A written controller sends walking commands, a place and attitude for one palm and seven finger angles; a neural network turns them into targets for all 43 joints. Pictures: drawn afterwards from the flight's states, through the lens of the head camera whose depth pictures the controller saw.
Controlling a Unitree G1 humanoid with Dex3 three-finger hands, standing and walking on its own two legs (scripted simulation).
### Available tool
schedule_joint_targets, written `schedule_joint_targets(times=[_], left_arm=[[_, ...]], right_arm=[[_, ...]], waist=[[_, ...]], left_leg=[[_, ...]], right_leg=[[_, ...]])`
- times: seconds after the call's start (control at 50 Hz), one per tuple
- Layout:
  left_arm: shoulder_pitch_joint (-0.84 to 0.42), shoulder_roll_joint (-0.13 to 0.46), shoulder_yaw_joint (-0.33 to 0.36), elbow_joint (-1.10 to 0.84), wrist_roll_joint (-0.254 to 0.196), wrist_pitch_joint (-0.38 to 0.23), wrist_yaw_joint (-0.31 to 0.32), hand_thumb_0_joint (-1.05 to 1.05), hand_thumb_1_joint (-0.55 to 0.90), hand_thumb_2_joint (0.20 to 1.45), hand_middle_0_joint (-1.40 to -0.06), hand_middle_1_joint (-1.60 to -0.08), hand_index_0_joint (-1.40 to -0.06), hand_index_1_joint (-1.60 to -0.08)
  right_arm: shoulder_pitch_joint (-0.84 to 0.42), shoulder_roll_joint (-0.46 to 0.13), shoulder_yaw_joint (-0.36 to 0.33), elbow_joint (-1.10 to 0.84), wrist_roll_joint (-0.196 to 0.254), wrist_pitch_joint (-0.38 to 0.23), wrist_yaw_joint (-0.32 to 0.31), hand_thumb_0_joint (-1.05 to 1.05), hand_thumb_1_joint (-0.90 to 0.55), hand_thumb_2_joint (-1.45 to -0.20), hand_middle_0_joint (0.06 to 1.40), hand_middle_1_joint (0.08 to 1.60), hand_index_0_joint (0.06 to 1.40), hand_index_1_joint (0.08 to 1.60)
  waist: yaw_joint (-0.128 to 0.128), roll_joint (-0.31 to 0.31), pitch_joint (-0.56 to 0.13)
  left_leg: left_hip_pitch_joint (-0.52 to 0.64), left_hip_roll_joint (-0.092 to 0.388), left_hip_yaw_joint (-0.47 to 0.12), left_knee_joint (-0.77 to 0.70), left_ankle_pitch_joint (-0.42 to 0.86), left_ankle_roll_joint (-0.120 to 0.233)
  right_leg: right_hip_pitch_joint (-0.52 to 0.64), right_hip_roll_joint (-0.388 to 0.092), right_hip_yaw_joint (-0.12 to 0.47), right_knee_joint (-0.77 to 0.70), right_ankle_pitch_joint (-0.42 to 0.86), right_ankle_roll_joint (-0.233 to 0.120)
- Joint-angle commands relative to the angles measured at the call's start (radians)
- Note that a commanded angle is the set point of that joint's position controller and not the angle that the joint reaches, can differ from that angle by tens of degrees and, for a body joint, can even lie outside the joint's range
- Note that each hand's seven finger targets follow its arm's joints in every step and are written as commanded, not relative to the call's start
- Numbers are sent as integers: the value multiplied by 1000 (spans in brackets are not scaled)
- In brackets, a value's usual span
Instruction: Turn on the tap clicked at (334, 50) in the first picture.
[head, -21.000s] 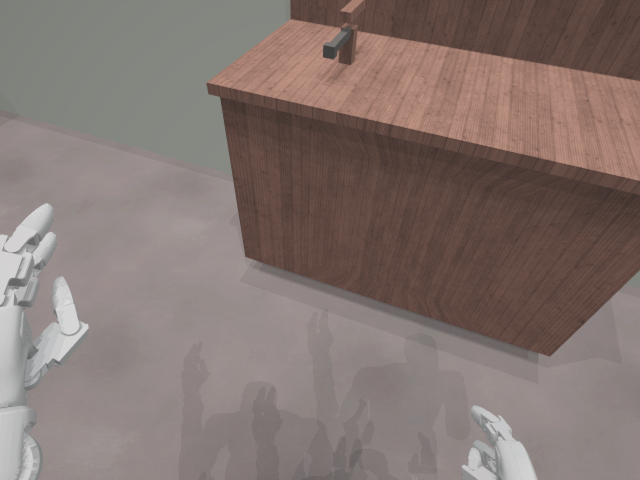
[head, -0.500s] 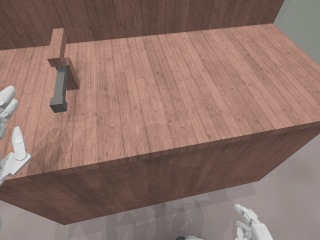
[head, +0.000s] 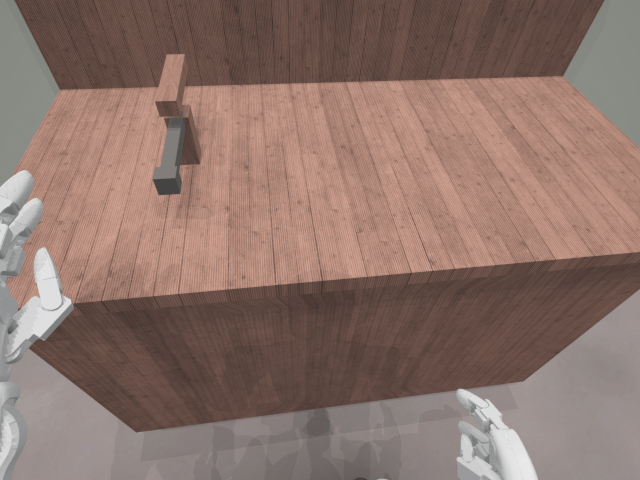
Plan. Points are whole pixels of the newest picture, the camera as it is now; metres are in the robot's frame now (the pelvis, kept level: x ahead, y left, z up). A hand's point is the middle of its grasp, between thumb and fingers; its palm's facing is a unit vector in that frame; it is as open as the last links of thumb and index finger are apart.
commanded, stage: come to a stop and stand still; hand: left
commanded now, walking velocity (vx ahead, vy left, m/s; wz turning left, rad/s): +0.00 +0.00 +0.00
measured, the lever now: (167, 180) +0.43 +0.26 +0.12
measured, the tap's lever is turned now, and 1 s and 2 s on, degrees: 0 0 0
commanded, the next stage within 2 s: look again from close up in 0.70 s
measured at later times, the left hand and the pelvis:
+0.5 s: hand (105, 293) +0.23 +0.23 +0.17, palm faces +0.37 -0.87 -0.34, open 7.4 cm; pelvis +0.01 -0.02 +0.01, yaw +1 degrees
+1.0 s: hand (87, 281) +0.24 +0.25 +0.17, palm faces +0.40 -0.86 -0.31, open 7.4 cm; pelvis +0.03 +0.00 +0.01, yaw +2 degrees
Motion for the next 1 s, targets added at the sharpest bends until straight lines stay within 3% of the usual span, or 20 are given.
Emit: schedule_joint_targets(times=[0.0, 0.06, 0.08, 0.1, 0.18, 0.22, 0.3, 0.46, 0.48, 0.5, 0.64, 0.88, 0.92, 0.98], left_arm=[[-157, 174, 68, -249, 13, -58, 18, 0, 900, 900, -200, -300, -200, -300], [-141, 184, 72, -263, 13, -53, 22, 0, 900, 900, -200, -300, -200, -300], [-130, 215, 95, -259, 10, -48, 24, 0, 900, 900, -200, -300, -200, -300], [-123, 193, 84, -248, 10, -50, 24, 0, 900, 900, -200, -300, -200, -300], [-74, 210, 114, -231, 0, -45, 31, 0, 900, 900, -200, -300, -200, -300], [-53, 191, 107, -220, -5, -46, 31, 0, 900, 900, -200, -300, -200, -300], [3, 183, 111, -215, -13, -42, 31, 0, 900, 900, -200, -300, -200, -300], [-1, 179, 103, -253, -20, -27, 35, 0, 900, 900, -200, -300, -200, -300], [-4, 194, 115, -254, -21, -21, 37, 0, 900, 900, -200, -300, -200, -300], [-3, 168, 94, -253, -21, -20, 35, 0, 900, 900, -200, -300, -200, -300], [-9, 157, 92, -247, -25, 3, 38, 0, 900, 900, -200, -300, -200, -300], [-18, 165, 95, -316, -21, 20, 39, 0, 900, 900, -200, -300, -200, -300], [-15, 160, 95, -305, -20, 21, 40, 0, 900, 900, -200, -300, -200, -300], [7, 164, 109, -286, -23, 25, 40, 0, 900, 900, -200, -300, -200, -300]], right_arm=[[-30, -146, -58, -125, 3, -56, -13, 0, -900, -900, 200, 300, 200, 300], [-23, -139, -54, -117, -1, -71, -6, 0, -900, -900, 200, 300, 200, 300], [-42, -142, -48, -114, -2, -71, -5, 0, -900, -900, 200, 300, 200, 300], [-21, -131, -49, -109, -4, -70, -8, 0, -900, -900, 200, 300, 200, 300], [-32, -128, -53, -89, -2, -74, -12, 0, -900, -900, 200, 300, 200, 300], [-20, -124, -58, -85, -3, -73, -17, 0, -900, -900, 200, 300, 200, 300], [-29, -114, -63, -76, -1, -73, -25, 0, -900, -900, 200, 300, 200, 300], [-51, -113, -73, -73, 5, -69, -37, 0, -900, -900, 200, 300, 200, 300], [-70, -113, -70, -71, 7, -67, -38, 0, -900, -900, 200, 300, 200, 300], [-53, -112, -72, -70, 5, -66, -41, 0, -900, -900, 200, 300, 200, 300], [-67, -108, -82, -78, 9, -50, -49, 0, -900, -900, 200, 300, 200, 300], [-116, -107, -83, -100, 17, -29, -53, 0, -900, -900, 200, 300, 200, 300], [-98, -104, -88, -104, 16, -23, -56, 0, -900, -900, 200, 300, 200, 300], [-124, -103, -88, -103, 21, -15, -54, 0, -900, -900, 200, 300, 200, 300]], waist=[[-28, 116, -102], [-25, 105, -113], [-30, 122, -111], [-29, 105, -113], [-33, 74, -104], [-31, 47, -115], [-30, 62, -149], [-30, 41, -145], [-32, 62, -151], [-34, 68, -153], [-31, 27, -162], [-35, 107, -175], [-32, 71, -176], [-36, 75, -176]], left_leg=[[-287, 150, -115, -252, -223, 4], [-258, 122, -96, -205, -145, -6], [-230, 120, -95, -203, -144, -6], [-251, 121, -97, -207, -167, -8], [-193, 106, -88, -178, -134, -13], [-182, 104, -84, -174, -107, -18], [-145, 106, -78, -180, -33, -20], [-100, 103, -81, -166, 34, -23], [-78, 104, -81, -166, 46, -20], [-83, 108, -80, -169, 55, -23], [-63, 103, -81, -162, 78, -26], [-32, 129, -117, -190, 189, -35], [-52, 133, -118, -193, 212, -44], [-31, 133, -122, -196, 225, -46]], right_leg=[[302, -37, 68, -27, -162, 11], [297, -53, 86, -58, -130, 0], [270, -55, 102, -75, -155, -3], [290, -62, 92, -86, -187, 0], [237, -75, 120, -144, -243, -12], [248, -79, 110, -154, -234, -10], [272, -77, 94, -143, -165, -6], [251, -89, 107, -156, -119, -5], [239, -87, 111, -154, -111, -6], [253, -89, 103, -148, -96, -6], [265, -103, 111, -164, -73, -4], [291, -88, 84, -107, 49, -1], [323, -92, 66, -92, 88, 1], [305, -92, 77, -95, 89, -1]])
